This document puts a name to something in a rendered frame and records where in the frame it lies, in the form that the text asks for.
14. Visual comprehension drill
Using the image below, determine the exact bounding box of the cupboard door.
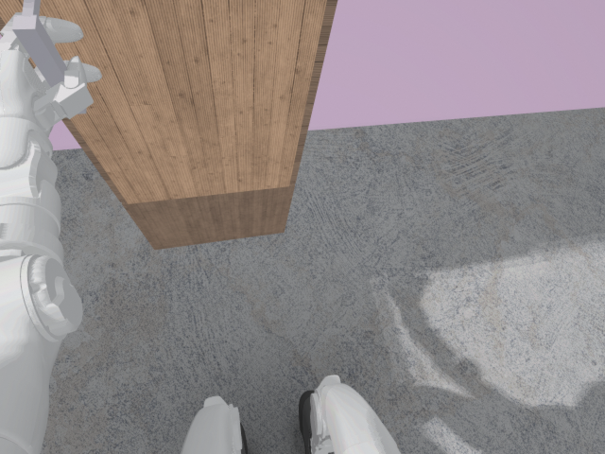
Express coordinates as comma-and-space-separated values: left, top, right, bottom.
0, 0, 327, 204

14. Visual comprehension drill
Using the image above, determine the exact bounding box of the handle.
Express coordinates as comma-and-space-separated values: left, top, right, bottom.
12, 0, 87, 114

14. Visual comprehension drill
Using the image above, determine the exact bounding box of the robot right thigh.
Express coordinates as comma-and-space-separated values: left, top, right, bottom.
310, 383, 401, 454

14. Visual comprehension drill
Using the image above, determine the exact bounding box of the left robot forearm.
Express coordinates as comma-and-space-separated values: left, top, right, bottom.
0, 117, 64, 267

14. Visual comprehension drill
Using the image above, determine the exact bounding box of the robot left upper arm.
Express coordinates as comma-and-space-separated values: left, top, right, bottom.
0, 254, 83, 454

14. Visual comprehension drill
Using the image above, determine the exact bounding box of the right robot shin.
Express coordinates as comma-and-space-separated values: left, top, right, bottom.
310, 375, 340, 454

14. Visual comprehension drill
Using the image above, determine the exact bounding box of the left robot hand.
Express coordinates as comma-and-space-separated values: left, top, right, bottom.
0, 12, 102, 137

